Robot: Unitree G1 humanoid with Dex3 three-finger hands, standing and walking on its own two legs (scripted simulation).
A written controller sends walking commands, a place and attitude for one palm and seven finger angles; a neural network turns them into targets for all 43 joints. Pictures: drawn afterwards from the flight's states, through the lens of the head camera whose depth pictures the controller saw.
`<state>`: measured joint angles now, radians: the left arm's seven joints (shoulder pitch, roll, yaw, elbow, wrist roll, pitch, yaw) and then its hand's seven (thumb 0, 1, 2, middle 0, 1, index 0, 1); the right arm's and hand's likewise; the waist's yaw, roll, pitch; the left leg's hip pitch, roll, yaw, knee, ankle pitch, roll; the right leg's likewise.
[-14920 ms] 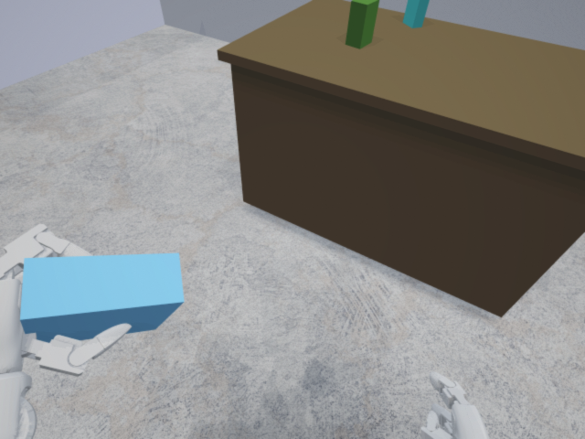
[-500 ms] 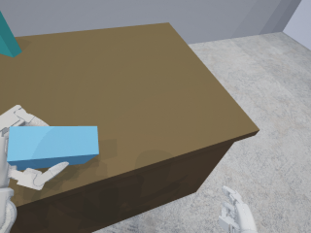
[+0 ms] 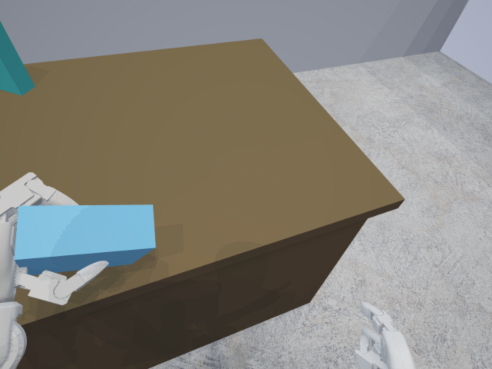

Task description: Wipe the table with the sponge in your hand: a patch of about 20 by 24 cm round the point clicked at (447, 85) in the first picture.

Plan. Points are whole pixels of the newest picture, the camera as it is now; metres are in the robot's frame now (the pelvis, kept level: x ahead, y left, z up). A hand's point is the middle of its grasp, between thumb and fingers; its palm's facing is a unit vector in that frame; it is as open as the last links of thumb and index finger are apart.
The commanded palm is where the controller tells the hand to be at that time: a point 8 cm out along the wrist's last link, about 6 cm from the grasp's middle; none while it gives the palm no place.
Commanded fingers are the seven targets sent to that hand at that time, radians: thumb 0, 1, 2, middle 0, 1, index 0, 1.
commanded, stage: look again from close up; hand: left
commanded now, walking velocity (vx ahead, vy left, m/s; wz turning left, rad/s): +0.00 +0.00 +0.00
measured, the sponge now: (106, 240) +0.23 +0.21 +0.14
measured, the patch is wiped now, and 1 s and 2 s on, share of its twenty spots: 0.00 0.00 0.00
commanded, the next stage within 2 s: turn the palm down, sponge in hand in 0.18 s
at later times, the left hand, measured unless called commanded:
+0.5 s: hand (63, 208) +0.25 +0.25 +0.18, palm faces +0.38 -0.78 -0.51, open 9.6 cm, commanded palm +0.17 +0.27 +0.19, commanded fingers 0.00 0.10 1.30 -1.20 -1.60 -1.20 -1.60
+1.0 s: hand (104, 238) +0.23 +0.20 +0.16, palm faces +0.22 -0.54 -0.81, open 9.6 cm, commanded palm +0.17 +0.24 +0.21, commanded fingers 0.00 0.10 1.30 -1.20 -1.60 -1.20 -1.60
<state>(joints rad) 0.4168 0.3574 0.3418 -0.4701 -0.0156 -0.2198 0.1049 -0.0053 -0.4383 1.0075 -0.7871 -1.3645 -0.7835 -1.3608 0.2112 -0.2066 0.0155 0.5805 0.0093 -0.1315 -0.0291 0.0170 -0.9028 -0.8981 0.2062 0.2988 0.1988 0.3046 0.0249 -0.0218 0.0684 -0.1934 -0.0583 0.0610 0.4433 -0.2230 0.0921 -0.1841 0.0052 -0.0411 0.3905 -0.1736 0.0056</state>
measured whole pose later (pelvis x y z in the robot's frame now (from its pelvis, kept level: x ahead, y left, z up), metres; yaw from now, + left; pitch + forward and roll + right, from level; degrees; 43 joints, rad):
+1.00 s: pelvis +0.00 -0.08 -0.01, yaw +2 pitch -2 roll +1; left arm 0.23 0.61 0.30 -0.30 0.20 0.11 -0.07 0.00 -0.44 1.01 -0.79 -1.37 -0.78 -1.37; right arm 0.13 -0.27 0.02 0.62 0.02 -0.05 -0.12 0.02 -0.90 -0.90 0.21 0.30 0.20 0.30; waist 0.07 0.09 0.02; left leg -0.28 -0.01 0.00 0.60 -0.28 0.00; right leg -0.28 0.08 -0.06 0.60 -0.30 -0.10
